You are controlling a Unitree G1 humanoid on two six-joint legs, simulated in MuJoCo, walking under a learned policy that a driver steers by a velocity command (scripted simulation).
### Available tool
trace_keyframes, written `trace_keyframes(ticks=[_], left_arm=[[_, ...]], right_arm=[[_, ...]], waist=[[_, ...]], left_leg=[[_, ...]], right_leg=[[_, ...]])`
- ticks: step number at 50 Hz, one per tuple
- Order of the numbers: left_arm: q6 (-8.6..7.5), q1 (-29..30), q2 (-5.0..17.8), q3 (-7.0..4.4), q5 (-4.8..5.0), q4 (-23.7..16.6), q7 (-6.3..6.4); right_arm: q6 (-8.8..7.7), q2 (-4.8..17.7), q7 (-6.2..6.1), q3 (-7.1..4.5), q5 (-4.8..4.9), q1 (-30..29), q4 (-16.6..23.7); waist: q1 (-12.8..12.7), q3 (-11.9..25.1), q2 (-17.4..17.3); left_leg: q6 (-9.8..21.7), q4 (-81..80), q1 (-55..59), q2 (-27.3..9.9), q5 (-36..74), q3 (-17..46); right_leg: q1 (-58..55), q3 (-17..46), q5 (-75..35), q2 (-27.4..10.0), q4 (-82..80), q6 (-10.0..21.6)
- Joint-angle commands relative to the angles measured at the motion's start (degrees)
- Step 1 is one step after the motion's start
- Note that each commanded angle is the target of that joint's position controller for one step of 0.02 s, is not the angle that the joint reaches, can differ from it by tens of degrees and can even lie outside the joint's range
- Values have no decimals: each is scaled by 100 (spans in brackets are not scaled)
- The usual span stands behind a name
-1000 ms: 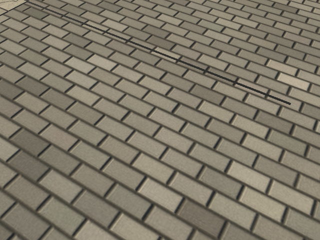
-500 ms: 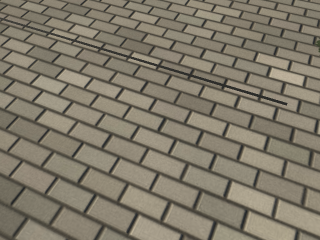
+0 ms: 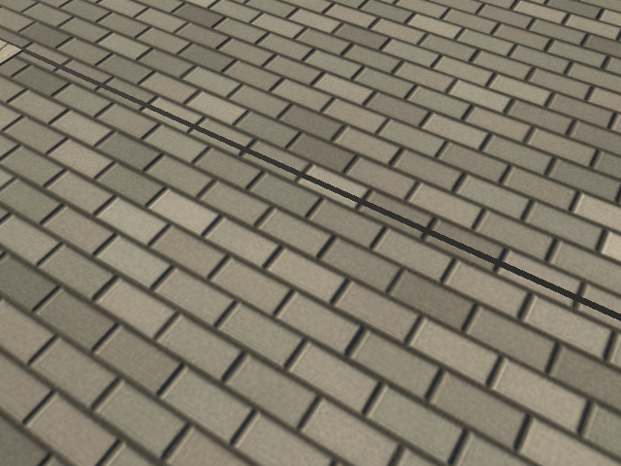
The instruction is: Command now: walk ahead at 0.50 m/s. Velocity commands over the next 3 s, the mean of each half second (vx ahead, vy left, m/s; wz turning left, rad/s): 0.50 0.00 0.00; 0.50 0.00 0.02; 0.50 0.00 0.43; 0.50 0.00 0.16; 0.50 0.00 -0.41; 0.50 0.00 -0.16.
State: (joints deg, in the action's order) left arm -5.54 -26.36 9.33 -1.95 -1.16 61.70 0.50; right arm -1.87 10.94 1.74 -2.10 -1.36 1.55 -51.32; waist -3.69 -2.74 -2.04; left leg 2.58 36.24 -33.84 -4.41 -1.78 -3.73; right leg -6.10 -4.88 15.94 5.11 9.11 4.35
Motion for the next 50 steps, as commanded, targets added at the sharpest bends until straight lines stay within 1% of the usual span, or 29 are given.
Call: trace_keyframes(ticks=[1, 3, 4, 5, 6, 7, 8, 9, 10, 11, 12, 14, 17, 22, 27, 29, 30, 31, 32, 33, 34, 35, 36, 37, 39, 41, 44, 47, 50], left_arm=[[-9, -350, 853, -153, -43, -30, 76], [4, -143, 971, -185, -58, -44, 89], [29, -19, 982, -185, -29, -65, 74], [24, 42, 858, -134, 35, -203, 51], [25, -607, 263, -22, 288, -343, -34], [27, -269, 815, -178, 129, -293, -24], [26, 241, 837, -210, 94, -477, -32], [-1, 510, 744, -188, 78, -533, -52], [44, 567, 640, -195, 22, -518, -65], [130, 455, 535, -178, -65, -502, -95], [205, 377, 439, -169, -95, -468, -132], [298, 532, 407, -170, -117, -541, -180], [360, 1310, 489, -168, -104, -826, -212], [325, 2405, 416, -80, -20, -1207, -233], [265, 3001, 503, -64, -10, -1470, -211], [214, 2885, 569, -94, -9, -1491, -196], [185, 2600, 621, -128, -9, -1418, -168], [148, 2003, 708, -186, -19, -1230, -128], [91, 1013, 834, -266, -69, -892, -76], [47, -39, 1287, -398, -219, -677, -10], [80, -224, 1804, -520, -244, -649, -36], [163, 290, 1546, -479, -12, -723, -79], [158, 910, 1187, -372, 38, -824, -92], [111, 1165, 863, -284, 18, -835, -114], [36, 1207, 554, -178, 38, -696, -67], [-50, 872, 616, -170, 48, -542, -47], [-87, 565, 826, -198, 69, -441, -36], [-74, 285, 811, -172, 45, -391, -31], [-94, 69, 780, -145, 23, -337, -10]], right_arm=[[-143, 396, -23, -74, 11, -498, 488], [-201, 533, -91, -159, 7, 294, 266], [-252, 641, -142, -234, -26, 1253, -60], [-304, 995, -206, -354, -167, 2297, -319], [-294, 1639, -209, -521, -252, 2836, -385], [-200, 1400, -157, -477, -29, 2402, -352], [-195, 1142, -143, -393, 45, 1677, -242], [-239, 758, -117, -289, 34, 1348, -201], [-282, 563, -128, -228, 34, 1262, -255], [-316, 379, -152, -163, 58, 1262, -344], [-359, 358, -165, -142, 53, 1399, -415], [-433, 520, -179, -164, 74, 1708, -543], [-443, 637, -180, -167, 78, 2012, -620], [-428, 609, -186, -118, 74, 2485, -726], [-389, 664, -255, -124, 9, 2872, -902], [-370, 733, -291, -148, -17, 2766, -918], [-365, 786, -302, -163, -26, 2658, -908], [-348, 839, -301, -179, -30, 2580, -908], [-325, 820, -286, -169, 0, 2475, -879], [-331, 640, -262, -104, 65, 2456, -690], [-325, 90, -191, -24, 277, 3162, -618], [-299, 663, -211, -171, 123, 2732, -645], [-321, 667, -192, -194, 101, 2225, -483], [-346, 564, -178, -174, 88, 1990, -443], [-217, 386, -125, -163, -55, 2073, -486], [-102, 285, -63, -161, -85, 2077, -481], [-5, 325, -19, -161, -96, 1439, -256], [12, 365, 5, -141, -27, 771, -38], [-14, 279, 22, -77, 31, 266, 130]], waist=[[136, -376, 590], [520, 40, 679], [934, 528, 531], [1295, 1178, 240], [1083, 2008, -1121], [990, 1894, -413], [712, 914, -200], [598, 469, 81], [431, 198, 51], [257, 114, -73], [203, 136, -139], [150, 85, -116], [258, -146, -101], [532, -287, -137], [680, -382, -189], [543, -333, -204], [389, -184, -242], [138, 122, -247], [-275, 633, -60], [-597, 1358, 426], [-221, 1937, 1737], [-142, 1595, 792], [65, 746, 566], [183, 358, 309], [493, 168, 475], [564, 200, 502], [525, -38, 482], [371, -197, 492], [232, -296, 519]], left_leg=[[227, -371, -134, 202, -417, -130], [454, -611, 998, 560, -820, -272], [598, -987, 2138, 698, -553, -342], [871, -1020, 3723, -118, -799, 532], [1726, -1474, 5490, -1934, -1309, 3446], [1669, -2064, 5113, -1867, -1494, 4210], [1466, -2135, 4232, -1679, -1551, 3150], [1295, -2360, 3492, -1430, -1098, 2535], [1076, -2498, 2988, -1154, -706, 2017], [902, -2615, 2605, -915, -442, 1607], [870, -2664, 2479, -836, -192, 1414], [916, -2760, 2450, -746, 270, 1162], [929, -2984, 2591, -666, 354, 942], [828, -2997, 2996, -525, 984, 607], [871, -2706, 3900, -795, 1649, 561], [808, -2356, 4124, -888, 2426, 490], [737, -1976, 4129, -879, 3218, 412], [666, -1279, 4097, -812, 3846, 339], [547, -163, 3691, -580, 3659, 136], [430, 1526, 2474, -295, 1816, -52], [196, 3607, 408, 875, -2645, -157], [303, 4024, -71, 628, -2609, 701], [327, 3886, -275, 347, -2055, 692], [314, 3566, -104, 157, -1680, 671], [203, 3032, 424, -57, -1427, 629], [97, 2840, 522, -59, -1344, 514], [-61, 2373, -27, -200, -871, 365], [-145, 1677, -463, -226, -329, 297], [-81, 876, -387, -51, 115, 238]], right_leg=[[-231, 630, -3825, -1810, 316, 662], [-202, 480, -5380, -1765, 1279, 517], [75, 300, -5422, -1572, 2336, 403], [1215, 166, -3919, -1341, 3827, 298], [3401, -124, -1, -262, 6219, -5], [3993, 762, 1170, -209, 6814, 100], [4293, 811, 678, -563, 6760, 135], [4157, 792, 287, -766, 6423, 134], [3921, 766, 117, -915, 6085, 111], [3615, 749, 16, -1013, 5802, 46], [3445, 697, -34, -1016, 5677, -7], [3589, 570, -193, -1050, 5475, -110], [4198, 423, -772, -1191, 4869, -268], [4265, 154, -1536, -1064, 3346, -345], [4285, 54, -1364, -878, 2561, -116], [3962, 9, -958, -745, 2321, 59], [3493, -63, -724, -582, 2206, 166], [2781, -137, -611, -384, 2034, 284], [1550, -146, -885, -323, 1698, 436], [-4, 1108, -508, -1473, 1665, 747], [-1321, 4018, -170, -3045, 940, 1564], [-844, 4170, 214, -2764, 621, 1428], [-26, 3189, 118, -2576, 542, 1228], [637, 2583, -504, -2306, 335, 1050], [1341, 1730, -1186, -1837, 121, 718], [1432, 1445, -1721, -1740, 38, 729], [1395, 1176, -1710, -1661, -220, 757], [1123, 864, -1907, -1593, -346, 667], [934, 434, -2221, -1549, -377, 512]])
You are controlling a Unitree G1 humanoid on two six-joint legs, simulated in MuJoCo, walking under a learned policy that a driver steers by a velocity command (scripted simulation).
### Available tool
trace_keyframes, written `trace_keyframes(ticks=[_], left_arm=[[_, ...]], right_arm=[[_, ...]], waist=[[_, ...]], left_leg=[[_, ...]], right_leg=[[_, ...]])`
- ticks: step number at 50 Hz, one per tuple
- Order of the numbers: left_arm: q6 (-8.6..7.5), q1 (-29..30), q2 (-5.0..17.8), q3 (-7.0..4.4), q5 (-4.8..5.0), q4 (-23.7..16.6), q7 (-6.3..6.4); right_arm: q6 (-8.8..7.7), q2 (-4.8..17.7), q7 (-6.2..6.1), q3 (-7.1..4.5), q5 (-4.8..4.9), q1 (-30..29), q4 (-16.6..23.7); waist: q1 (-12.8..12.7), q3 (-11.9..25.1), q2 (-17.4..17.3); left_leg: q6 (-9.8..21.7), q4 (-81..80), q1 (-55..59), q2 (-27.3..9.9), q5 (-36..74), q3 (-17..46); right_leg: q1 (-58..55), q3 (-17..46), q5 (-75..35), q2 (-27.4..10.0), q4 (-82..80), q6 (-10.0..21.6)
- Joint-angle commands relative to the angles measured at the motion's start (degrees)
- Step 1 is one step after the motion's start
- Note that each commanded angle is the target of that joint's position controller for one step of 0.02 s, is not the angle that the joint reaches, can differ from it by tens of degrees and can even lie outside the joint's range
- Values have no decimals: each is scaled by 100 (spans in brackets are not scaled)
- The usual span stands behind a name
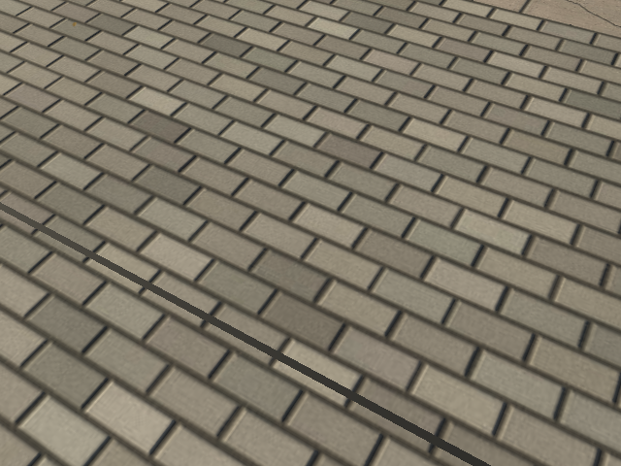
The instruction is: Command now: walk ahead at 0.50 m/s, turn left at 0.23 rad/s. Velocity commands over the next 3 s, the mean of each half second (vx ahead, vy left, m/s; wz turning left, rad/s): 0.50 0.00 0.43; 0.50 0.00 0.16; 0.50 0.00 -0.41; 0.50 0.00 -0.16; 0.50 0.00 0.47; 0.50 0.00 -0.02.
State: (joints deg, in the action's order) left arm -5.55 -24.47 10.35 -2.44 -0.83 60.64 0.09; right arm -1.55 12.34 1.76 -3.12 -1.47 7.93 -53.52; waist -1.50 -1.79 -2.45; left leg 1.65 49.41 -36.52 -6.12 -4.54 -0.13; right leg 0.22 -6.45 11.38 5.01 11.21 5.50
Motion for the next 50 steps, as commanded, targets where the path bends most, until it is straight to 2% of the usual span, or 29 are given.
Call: trace_keyframes(ticks=[1, 5, 7, 9, 10, 11, 12, 13, 14, 15, 16, 17, 19, 22, 28, 33, 35, 36, 37, 38, 39, 40, 41, 42, 43, 44, 45, 47, 50], left_arm=[[-100, -204, 671, -89, -16, -200, 46], [-85, -447, 662, -74, -54, -84, 129], [-66, -361, 767, -92, -65, -83, 178], [-17, -221, 947, -138, -82, -116, 219], [34, -157, 1027, -162, -88, -152, 217], [67, -47, 1073, -170, -51, -248, 204], [44, 9, 845, -108, 63, -555, 147], [-17, -2, 680, -116, 105, -849, 39], [-55, 594, 911, -154, -6, -977, 10], [-127, 858, 851, -129, 37, -1098, -17], [-137, 843, 812, -135, 26, -1073, -8], [-50, 848, 785, -139, -75, -1115, 1], [172, 719, 671, -119, -196, -1145, -31], [319, 1189, 661, -109, -199, -1394, -75], [333, 2350, 669, -53, -141, -1824, -144], [250, 3083, 691, 23, -85, -2141, -193], [202, 2942, 788, 8, -72, -2180, -189], [179, 2588, 860, -21, -65, -2094, -164], [157, 2074, 978, -76, -53, -1937, -113], [115, 1237, 1087, -139, -45, -1675, -46], [64, 321, 1318, -218, -147, -1481, 37], [73, -271, 1984, -385, -289, -1444, 63], [176, -25, 1741, -366, -115, -1344, -22], [202, 616, 1337, -273, -11, -1457, -52], [178, 998, 973, -179, -7, -1505, -80], [146, 1089, 840, -129, -39, -1454, -74], [110, 1048, 767, -93, -25, -1349, -54], [25, 786, 814, -91, 26, -1163, -75], [-6, 452, 991, -145, 80, -993, -80]], right_arm=[[-51, 125, 23, 42, 46, -515, 402], [-91, 135, 37, 75, 6, -971, 624], [-117, 179, 35, 48, -12, -890, 660], [-133, 317, -6, -33, -30, -334, 538], [-156, 428, -21, -105, -38, 280, 358], [-191, 639, -44, -218, -103, 1140, 108], [-186, 1241, -118, -412, -182, 1901, 38], [-109, 1524, -106, -481, -51, 1642, 107], [-54, 1409, -103, -448, 87, 1371, 101], [-51, 1132, -125, -379, 101, 1043, 146], [-65, 853, -133, -306, 88, 814, 165], [-100, 715, -167, -255, 123, 702, 166], [-200, 705, -185, -223, 165, 743, 178], [-261, 981, -183, -280, 168, 1055, 167], [-247, 865, -182, -220, 152, 1811, 80], [-257, 900, -268, -168, 57, 2150, 0], [-274, 997, -308, -172, 27, 2033, 6], [-291, 1055, -319, -176, 24, 1867, 34], [-308, 1125, -315, -187, 12, 1779, 39], [-315, 1150, -284, -185, 11, 1689, 32], [-342, 1025, -253, -142, 53, 1663, 120], [-352, 482, -211, -34, 279, 2324, 237], [-338, 824, -224, -101, 163, 2384, 153], [-299, 915, -224, -125, 38, 1919, 208], [-308, 827, -176, -88, 1, 1500, 299], [-281, 724, -137, -74, 2, 1343, 350], [-219, 685, -98, -62, -62, 1351, 373], [-139, 567, -36, -26, -131, 1385, 374], [-111, 486, 2, 27, -132, 793, 607]], waist=[[-29, -421, 579], [-132, -531, 568], [-12, -448, 618], [260, -54, 775], [497, 297, 789], [894, 734, 661], [1130, 1398, -87], [720, 1778, -1077], [688, 1221, -129], [557, 611, 118], [306, 195, 477], [125, 44, 473], [-31, 122, 282], [36, 22, 144], [522, -50, -75], [761, -192, -137], [589, -210, -198], [381, -122, -233], [164, 119, -278], [-230, 540, -124], [-609, 1135, 128], [-442, 2012, 1352], [-283, 1938, 1387], [-52, 842, 742], [-6, 331, 325], [109, 51, 380], [229, -37, 548], [323, 49, 690], [281, -66, 608]], left_leg=[[55, -650, -97, 175, 488, -171], [307, -1297, -52, 325, 338, -455], [504, -1512, 261, 512, -83, -646], [761, -1573, 974, 897, -657, -897], [907, -1758, 1611, 1098, -767, -957], [1131, -2140, 2841, 1039, -575, -647], [1694, -2301, 4434, -306, -978, 1247], [2467, -3181, 5410, -1495, -459, 4246], [2250, -3281, 5061, -1248, -592, 3601], [2037, -3415, 4300, -1123, -354, 2914], [1771, -3573, 3589, -848, 160, 2437], [1613, -3638, 3110, -582, 596, 2061], [1527, -3706, 2734, -288, 1063, 1670], [1476, -3845, 2593, -75, 1196, 1493], [998, -3833, 3420, 33, 1714, 1364], [989, -3628, 4193, -183, 2286, 1393], [921, -3437, 4318, -334, 2797, 1397], [818, -3192, 4239, -329, 3439, 1303], [737, -2704, 4195, -290, 4230, 1241], [647, -1765, 4071, -95, 4453, 1052], [578, -478, 3212, 121, 3257, 919], [300, 1716, 1473, 1024, 148, 425], [338, 2498, 582, 1325, -2447, 575], [364, 2660, 248, 906, -1984, 684], [354, 2335, 273, 679, -1595, 652], [345, 2005, 396, 505, -1441, 579], [290, 1740, 606, 388, -1358, 523], [165, 1459, 762, 302, -1225, 290], [-86, 820, 309, 136, -813, 70]], right_leg=[[183, 472, -1914, -1569, -585, 366], [-488, 92, -2657, -1778, -327, 325], [-764, -109, -3874, -1866, 145, 273], [-949, -302, -5610, -1911, 1199, 211], [-883, -387, -5830, -1890, 2128, 175], [-193, -503, -5085, -1793, 3401, 48], [1464, -647, -2869, -1406, 5465, -177], [3420, 52, 1850, -79, 7185, -392], [4071, 901, 1383, -557, 7236, -285], [4119, 882, 886, -797, 6851, -282], [3832, 864, 665, -981, 6299, -311], [3530, 880, 634, -1087, 5937, -406], [3136, 830, 625, -1130, 5501, -585], [3397, 664, 198, -1139, 4840, -804], [3896, 533, -1067, -1043, 3344, -791], [3890, 390, -1094, -801, 2452, -535], [3496, 413, -799, -699, 2119, -338], [2951, 386, -579, -568, 1938, -222], [2265, 326, -330, -367, 1862, -113], [1297, 272, -464, -262, 1523, 25], [-128, 936, -328, -938, 1488, 259], [-1804, 3461, 61, -2592, 1346, 1001], [-1619, 4941, 232, -2924, 545, 1267], [-658, 4128, 795, -2699, 438, 1154], [82, 3366, 606, -2415, 246, 1007], [530, 2784, 201, -2118, 75, 823], [853, 2365, -193, -1890, -52, 684], [960, 2072, -1005, -1679, -132, 711], [910, 1843, -1304, -1551, -331, 853]])
Over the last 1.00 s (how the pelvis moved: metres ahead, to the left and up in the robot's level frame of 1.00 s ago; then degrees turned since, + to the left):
0.55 -0.02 0.01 1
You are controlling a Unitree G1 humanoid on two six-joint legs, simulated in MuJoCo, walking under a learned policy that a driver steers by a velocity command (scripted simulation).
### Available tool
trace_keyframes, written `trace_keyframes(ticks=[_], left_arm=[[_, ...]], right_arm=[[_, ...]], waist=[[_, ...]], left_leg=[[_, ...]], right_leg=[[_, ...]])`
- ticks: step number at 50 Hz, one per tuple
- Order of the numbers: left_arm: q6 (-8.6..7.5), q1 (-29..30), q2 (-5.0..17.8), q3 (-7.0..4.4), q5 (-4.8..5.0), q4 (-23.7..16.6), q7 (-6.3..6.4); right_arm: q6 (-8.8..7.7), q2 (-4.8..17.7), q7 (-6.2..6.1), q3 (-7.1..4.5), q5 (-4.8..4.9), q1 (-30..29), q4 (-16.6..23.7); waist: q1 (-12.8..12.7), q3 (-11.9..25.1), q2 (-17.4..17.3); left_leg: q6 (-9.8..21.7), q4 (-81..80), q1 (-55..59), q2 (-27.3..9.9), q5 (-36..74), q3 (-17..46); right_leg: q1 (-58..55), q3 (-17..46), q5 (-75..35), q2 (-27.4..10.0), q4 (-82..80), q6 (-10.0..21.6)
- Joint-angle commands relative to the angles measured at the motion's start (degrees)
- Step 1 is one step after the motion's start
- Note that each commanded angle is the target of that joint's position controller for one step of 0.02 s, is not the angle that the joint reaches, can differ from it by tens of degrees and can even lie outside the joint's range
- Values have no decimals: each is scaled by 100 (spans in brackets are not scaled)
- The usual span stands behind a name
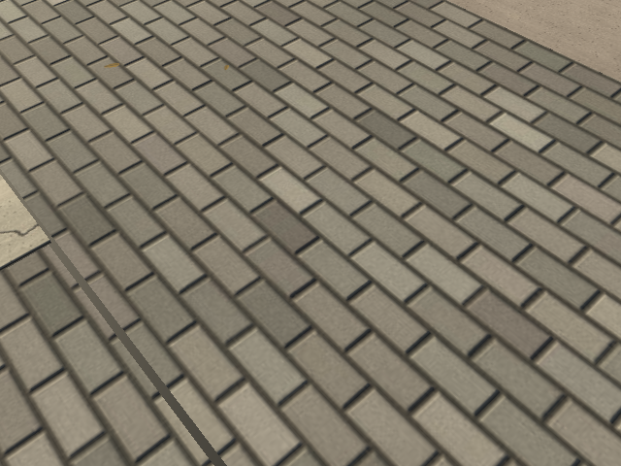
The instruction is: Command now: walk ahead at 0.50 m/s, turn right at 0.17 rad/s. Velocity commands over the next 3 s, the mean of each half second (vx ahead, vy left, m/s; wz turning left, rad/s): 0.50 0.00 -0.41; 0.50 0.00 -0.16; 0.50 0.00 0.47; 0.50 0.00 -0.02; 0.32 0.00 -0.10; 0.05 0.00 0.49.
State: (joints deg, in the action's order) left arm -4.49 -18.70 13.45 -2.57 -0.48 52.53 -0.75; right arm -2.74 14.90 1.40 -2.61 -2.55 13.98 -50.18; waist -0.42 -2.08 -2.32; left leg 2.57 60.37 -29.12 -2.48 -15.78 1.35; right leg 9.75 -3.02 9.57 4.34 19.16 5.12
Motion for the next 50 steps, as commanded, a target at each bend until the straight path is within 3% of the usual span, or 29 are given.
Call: trace_keyframes(ticks=[1, 5, 9, 11, 13, 14, 15, 16, 17, 18, 19, 21, 22, 24, 29, 32, 36, 38, 39, 40, 41, 42, 43, 44, 45, 47, 50], left_arm=[[-99, -221, 699, -139, 49, -145, 12], [-56, -586, 759, -176, 55, -35, 27], [-4, -860, 863, -217, -2, -13, 55], [27, -743, 951, -259, -35, -80, 89], [38, -489, 1051, -303, -28, -176, 96], [18, -465, 929, -280, 13, -214, 67], [-17, -395, 579, -192, 64, -473, 54], [24, -1004, 233, -137, 208, -641, 68], [142, -952, 716, -221, 24, -439, 109], [173, -598, 714, -242, -31, -438, 46], [189, -407, 554, -219, -35, -476, -7], [317, -322, 498, -230, -138, -495, -105], [372, -297, 463, -225, -143, -549, -140], [437, 33, 447, -219, -144, -689, -190], [454, 983, 365, -144, -146, -1056, -301], [408, 1514, 240, -38, -157, -1225, -339], [358, 1930, 320, -2, -200, -1381, -311], [309, 1753, 391, -28, -244, -1334, -250], [256, 1237, 452, -69, -268, -1169, -208], [172, 262, 573, -138, -331, -813, -145], [117, -772, 1057, -271, -450, -586, -46], [130, -804, 1655, -392, -368, -604, 22], [161, -665, 1529, -403, -136, -642, 68], [138, -185, 1184, -286, -116, -595, 76], [90, 128, 775, -180, -113, -584, 47], [9, 454, 406, -76, -68, -558, 69], [-146, 215, 494, -101, -33, -400, 90]], right_arm=[[9, 223, 41, -5, -15, -108, 384], [-10, 134, 51, 88, 51, -1049, 707], [-57, 228, -6, 108, 121, -1610, 949], [-111, 353, -36, 77, 140, -1519, 997], [-198, 517, -97, 0, 134, -758, 804], [-284, 749, -167, -91, 51, -32, 603], [-330, 1234, -259, -200, -96, 932, 576], [-218, 1669, -253, -316, -103, 823, 583], [-139, 1120, -229, -233, -9, 474, 660], [-144, 622, -205, -105, 40, 92, 739], [-172, 453, -186, -59, 49, -78, 722], [-246, 346, -214, -26, 88, -50, 623], [-302, 408, -206, -45, 111, 43, 573], [-379, 441, -190, -76, 172, 205, 481], [-371, 470, -172, -106, 134, 571, 276], [-368, 544, -149, -117, 127, 723, 150], [-275, 713, -162, -145, 137, 1132, -128], [-198, 821, -176, -150, 147, 1226, -269], [-153, 863, -177, -145, 162, 1241, -339], [-116, 799, -172, -107, 213, 1196, -352], [-131, 521, -144, -12, 251, 1121, -118], [-128, -79, -73, 96, 369, 1638, 79], [-79, 638, -153, -117, 270, 1021, 21], [-112, 521, -131, -118, 312, 745, 114], [-124, 400, -123, -96, 306, 793, 23], [40, 253, -79, -104, 134, 1078, -194], [183, 84, 36, -132, 122, 885, -148]], waist=[[118, -117, 576], [-140, -164, 626], [-317, -50, 687], [-196, 9, 745], [191, 265, 687], [482, 712, 317], [833, 1606, -413], [433, 1869, -1641], [295, 1268, -726], [225, 598, -150], [140, 282, -92], [4, 123, -355], [-30, 196, -474], [-42, 161, -339], [99, -65, -208], [207, -218, -249], [306, -335, -264], [159, -159, -350], [-109, 136, -351], [-541, 682, -155], [-917, 1481, 434], [-557, 2111, 1721], [-737, 1751, 628], [-439, 905, 629], [-221, 453, 506], [81, 167, 746], [188, 35, 671]], left_leg=[[-268, -609, -559, -257, 506, -129], [-454, -1956, -398, -114, 1270, -278], [-437, -2545, -196, 67, 1304, -233], [-343, -2841, 178, 120, 972, -124], [-191, -3362, 1313, 286, 710, -164], [-18, -3643, 2422, 34, 719, 72], [286, -3812, 3725, -1385, -232, 1434], [810, -4517, 4477, -2459, -839, 3666], [861, -4573, 3843, -2285, -1432, 3637], [735, -4661, 3161, -1950, -1200, 2749], [628, -4833, 2675, -1676, -381, 1973], [419, -5008, 2291, -1267, 601, 987], [478, -5010, 2264, -1304, 1070, 793], [544, -5095, 2364, -1298, 1642, 387], [597, -5225, 2534, -1181, 2089, -428], [563, -5277, 2471, -1116, 2204, -780], [539, -5051, 3029, -1320, 2911, -932], [518, -4404, 3310, -1361, 4458, -986], [493, -3693, 3332, -1303, 5129, -1004], [389, -2589, 2876, -1078, 4859, -1141], [285, -899, 1585, -784, 2739, -1136], [62, 1041, -430, 293, -1737, -900], [156, 1383, -722, 186, -1337, 146], [210, 1184, -778, -53, -812, 221], [203, 787, -574, -234, -469, 150], [112, 448, -93, -349, -127, 91], [55, 389, -263, -324, 294, 25]], right_leg=[[-50, 1451, -1144, -1423, -1177, 894], [-148, 1307, -1490, -1204, -1053, 724], [-574, 1545, -2035, -1313, -569, 669], [-651, 1765, -2134, -1410, -278, 568], [-441, 1828, -2365, -1308, 416, 396], [-70, 1571, -2175, -939, 1448, 266], [729, 1124, -690, -511, 3087, 135], [2415, 558, 2298, 206, 4333, 25], [2791, 726, 2027, -284, 4938, 79], [2786, 779, 1469, -495, 4922, 61], [2640, 743, 1122, -658, 4750, -11], [2429, 650, 840, -817, 4595, -140], [2398, 592, 737, -814, 4626, -190], [2687, 565, 456, -872, 4612, -265], [3161, 427, -402, -917, 3694, -386], [2699, 186, -807, -796, 2520, -307], [2298, -154, -291, -608, 1661, -19], [1748, -311, 275, -352, 1380, 192], [1078, -360, 340, -191, 1109, 310], [-257, -339, -49, -155, 718, 441], [-1938, 986, 371, -1413, 677, 706], [-3215, 3694, 118, -3150, 73, 1328], [-2570, 3435, -171, -2920, -84, 1166], [-1775, 2395, -529, -2632, -214, 931], [-1106, 1776, -841, -2334, -472, 657], [-404, 950, -889, -1918, -805, 301], [-286, 420, -1355, -1844, -1056, 276]])
Over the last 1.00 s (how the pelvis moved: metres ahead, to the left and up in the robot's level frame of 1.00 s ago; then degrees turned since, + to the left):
0.56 0.09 0.00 19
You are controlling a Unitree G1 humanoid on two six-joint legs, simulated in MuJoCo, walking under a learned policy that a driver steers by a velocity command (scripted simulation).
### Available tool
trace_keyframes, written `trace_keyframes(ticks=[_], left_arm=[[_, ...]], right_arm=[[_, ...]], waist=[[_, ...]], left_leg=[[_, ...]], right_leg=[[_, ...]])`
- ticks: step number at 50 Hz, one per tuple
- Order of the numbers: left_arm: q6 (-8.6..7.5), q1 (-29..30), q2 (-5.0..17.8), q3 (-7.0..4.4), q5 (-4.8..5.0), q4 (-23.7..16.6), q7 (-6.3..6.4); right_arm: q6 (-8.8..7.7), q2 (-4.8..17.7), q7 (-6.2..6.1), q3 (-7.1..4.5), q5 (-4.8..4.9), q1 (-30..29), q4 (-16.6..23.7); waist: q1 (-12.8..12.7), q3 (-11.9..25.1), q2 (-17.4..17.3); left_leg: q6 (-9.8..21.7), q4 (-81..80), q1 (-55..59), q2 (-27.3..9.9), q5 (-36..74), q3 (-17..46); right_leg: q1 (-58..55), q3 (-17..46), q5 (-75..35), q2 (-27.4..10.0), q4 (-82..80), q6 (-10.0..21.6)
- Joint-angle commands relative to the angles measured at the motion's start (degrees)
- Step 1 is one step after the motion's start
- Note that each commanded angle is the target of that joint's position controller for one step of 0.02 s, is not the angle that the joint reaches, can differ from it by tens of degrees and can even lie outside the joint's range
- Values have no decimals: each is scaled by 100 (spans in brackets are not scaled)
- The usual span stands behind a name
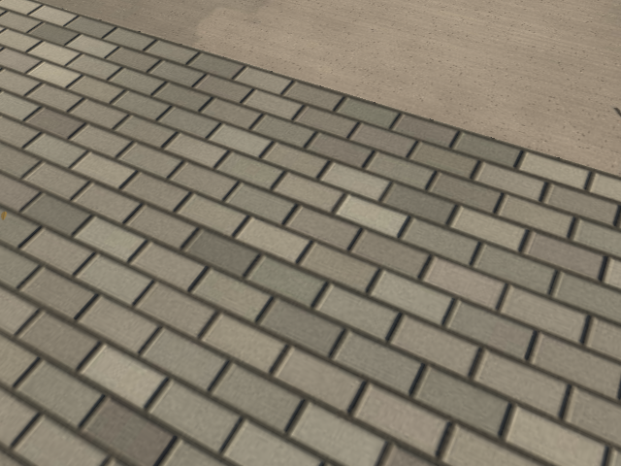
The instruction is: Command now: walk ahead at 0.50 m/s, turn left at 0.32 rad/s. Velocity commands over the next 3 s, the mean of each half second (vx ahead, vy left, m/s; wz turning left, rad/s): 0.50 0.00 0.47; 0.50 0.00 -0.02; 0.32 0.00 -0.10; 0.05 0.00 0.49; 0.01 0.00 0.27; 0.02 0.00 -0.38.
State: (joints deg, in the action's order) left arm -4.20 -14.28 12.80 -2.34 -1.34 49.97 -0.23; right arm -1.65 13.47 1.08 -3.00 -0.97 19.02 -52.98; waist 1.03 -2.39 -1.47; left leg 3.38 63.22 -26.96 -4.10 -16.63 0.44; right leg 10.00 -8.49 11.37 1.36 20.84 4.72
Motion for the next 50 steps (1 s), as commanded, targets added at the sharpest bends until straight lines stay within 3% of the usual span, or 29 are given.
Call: trace_keyframes(ticks=[1, 6, 9, 12, 15, 16, 17, 18, 19, 20, 21, 22, 23, 25, 28, 34, 39, 41, 43, 44, 45, 46, 47, 48, 49, 50], left_arm=[[-201, -301, 596, -141, 56, -105, 48], [-211, -611, 504, -110, 35, 82, 93], [-200, -840, 621, -124, 37, 202, 138], [-139, -1050, 744, -146, 21, 336, 184], [-41, -929, 994, -203, -8, 342, 242], [23, -874, 1087, -231, -21, 323, 242], [76, -814, 1151, -249, -6, 278, 222], [77, -725, 1075, -227, 11, 134, 188], [36, -987, 338, -91, 59, -271, 49], [-42, -180, 791, -160, 15, -473, 28], [-130, 126, 727, -130, 85, -620, 0], [-184, 21, 736, -120, 92, -562, 14], [-140, -51, 729, -131, 22, -503, 30], [87, -278, 663, -121, -130, -474, 9], [253, -79, 532, -87, -138, -579, -58], [258, 991, 539, -51, -39, -850, -129], [204, 1625, 518, 5, 7, -1054, -201], [179, 1570, 543, 1, 14, -1079, -224], [175, 1055, 630, -47, 9, -934, -178], [160, 511, 736, -101, 2, -766, -140], [124, -289, 829, -167, -26, -506, -107], [92, -1185, 1072, -267, -127, -279, -57], [117, -1574, 1840, -496, -191, -282, -8], [168, -1151, 1606, -449, 70, -252, -94], [191, -676, 1457, -423, 160, -323, -113], [203, -415, 1117, -346, 128, -374, -120]], right_arm=[[94, 204, 91, -96, -40, 172, 198], [88, 138, 179, -52, -54, -831, 549], [76, 71, 243, 27, -83, -1445, 791], [71, 138, 273, 36, -105, -1727, 970], [88, 308, 208, -45, -115, -1273, 910], [70, 408, 176, -107, -110, -823, 800], [19, 559, 129, -199, -136, -154, 605], [-9, 1009, 41, -373, -212, 670, 388], [25, 1692, -19, -539, -177, 434, 468], [82, 1649, -15, -531, 21, 605, 503], [98, 1460, -67, -477, 43, 241, 468], [79, 1131, -79, -394, 63, -15, 475], [37, 951, -98, -340, 74, -266, 508], [-74, 775, -106, -259, 120, -413, 556], [-200, 953, -80, -282, 109, -137, 490], [-272, 851, -68, -187, 79, 523, 284], [-304, 819, -147, -106, -41, 765, 121], [-309, 855, -202, -88, -83, 669, 72], [-328, 963, -257, -85, -106, 441, 73], [-313, 1023, -274, -92, -135, 388, 62], [-276, 1085, -277, -101, -131, 310, 76], [-290, 1076, -283, -75, -79, 185, 193], [-339, 661, -199, 13, 104, 523, 479], [-382, 855, -159, -31, -56, 377, 511], [-418, 843, -119, -10, -90, 10, 643], [-469, 861, -91, 11, -69, -221, 716]], waist=[[29, -12, 577], [-102, -325, 540], [-249, -434, 528], [-283, -446, 498], [4, -26, 714], [204, 258, 731], [508, 648, 621], [900, 1128, 116], [347, 1458, -1290], [663, 1604, -296], [467, 785, -93], [201, 355, 265], [-29, 148, 381], [-268, 245, 240], [-263, 204, 118], [219, 4, -165], [408, -268, -179], [282, -319, -189], [-10, -60, -310], [-246, 241, -357], [-599, 647, -302], [-1021, 1111, -85], [-813, 1695, 1232], [-585, 1799, 1019], [-409, 974, 629], [-330, 468, 173]], left_leg=[[-48, 42, -699, -197, 587, 102], [-111, -1093, -1250, -180, 1533, -99], [-13, -2008, -1050, -76, 1786, -481], [226, -2523, -880, 101, 1443, -760], [589, -2640, -96, 628, 547, -1072], [740, -2739, 403, 818, 241, -1090], [911, -3123, 1316, 975, 241, -982], [1214, -3602, 2651, 398, -79, 2], [2159, -3974, 4372, -1340, 127, 3127], [2220, -4660, 4365, -1474, 98, 4091], [2006, -4798, 3709, -1426, 412, 3199], [1741, -4892, 2956, -1191, 1078, 2674], [1523, -4937, 2438, -871, 1659, 2175], [1398, -5032, 1922, -514, 2330, 1639], [1316, -5186, 1744, -288, 2630, 1289], [716, -5385, 2606, -242, 3102, 820], [650, -5456, 3349, -524, 3424, 442], [597, -5315, 3511, -668, 4036, 238], [468, -4635, 3589, -711, 5902, -30], [410, -3898, 3671, -704, 6666, -132], [343, -2818, 3516, -616, 6686, -267], [248, -1365, 2485, -478, 5418, -425], [-85, 1140, 301, 578, 1893, -712], [-37, 1875, -740, 968, -1031, 183], [-6, 1794, -1119, 518, -604, 483], [-35, 1404, -1074, 272, -238, 398]], right_leg=[[-345, 811, -1549, -1544, -1298, 314], [-567, 109, -1868, -1429, -1364, 298], [-802, -205, -2282, -1512, -1325, 262], [-1366, -447, -3214, -1652, -990, 200], [-1781, -682, -5651, -1709, 182, 135], [-1765, -695, -5939, -1724, 983, 148], [-1406, -717, -5435, -1685, 2119, 99], [-310, -760, -3776, -1478, 3824, -90], [2415, -445, 1866, -194, 6012, -467], [3122, 920, 1798, -57, 6411, -442], [3422, 1063, 1144, -435, 6085, -380], [3114, 1022, 775, -637, 5501, -371], [2771, 1039, 683, -759, 5104, -418], [2188, 1042, 653, -827, 4659, -585], [2300, 843, 282, -826, 4035, -737], [2892, 643, -1060, -830, 2524, -587], [2996, 494, -1127, -556, 1671, -255], [2697, 472, -817, -355, 1361, -66], [1900, 270, -323, 23, 1231, 177], [1380, 202, -74, 227, 1174, 301], [545, 181, -144, 382, 821, 438], [-847, 891, -185, -138, 638, 728], [-2466, 3749, -152, -1772, 435, 1662], [-2615, 5253, -615, -2090, -286, 1911], [-1880, 4385, -217, -1933, -348, 1762], [-1123, 3787, -397, -1738, -547, 1574]])
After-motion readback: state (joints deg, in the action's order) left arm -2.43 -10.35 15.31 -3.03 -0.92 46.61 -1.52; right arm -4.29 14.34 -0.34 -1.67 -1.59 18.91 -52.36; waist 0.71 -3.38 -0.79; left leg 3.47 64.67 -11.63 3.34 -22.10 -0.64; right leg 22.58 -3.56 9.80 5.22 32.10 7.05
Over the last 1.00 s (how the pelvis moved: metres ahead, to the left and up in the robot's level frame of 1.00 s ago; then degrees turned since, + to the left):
0.48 -0.10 0.00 -19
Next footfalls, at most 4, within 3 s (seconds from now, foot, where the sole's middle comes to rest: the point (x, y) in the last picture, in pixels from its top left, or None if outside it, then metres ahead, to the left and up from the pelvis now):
0.36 left None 0.32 0.12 -0.78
0.92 right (297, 382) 0.68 0.08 -0.78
1.40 left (223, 303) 0.90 0.27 -0.78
1.94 right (298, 301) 0.90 0.08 -0.78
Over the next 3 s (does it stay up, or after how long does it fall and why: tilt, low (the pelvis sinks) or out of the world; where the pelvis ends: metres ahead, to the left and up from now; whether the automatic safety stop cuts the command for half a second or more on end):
stays up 0.80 0.09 0.00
